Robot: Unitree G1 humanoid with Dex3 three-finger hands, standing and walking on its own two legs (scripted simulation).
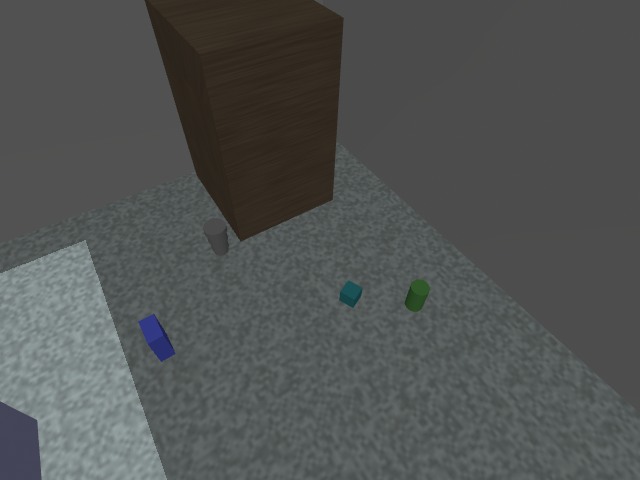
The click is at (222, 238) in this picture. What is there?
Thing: tapered cup
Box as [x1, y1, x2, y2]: [203, 218, 228, 255]
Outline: 213,218 205,222 203,229 205,235 208,238 209,243 211,244 212,249 216,254 222,255 226,253 228,249 226,227 223,220 219,218
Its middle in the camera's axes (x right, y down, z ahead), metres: -0.40 +0.01 +1.52
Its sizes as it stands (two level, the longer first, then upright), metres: 0.086 0.086 0.149
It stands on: the floor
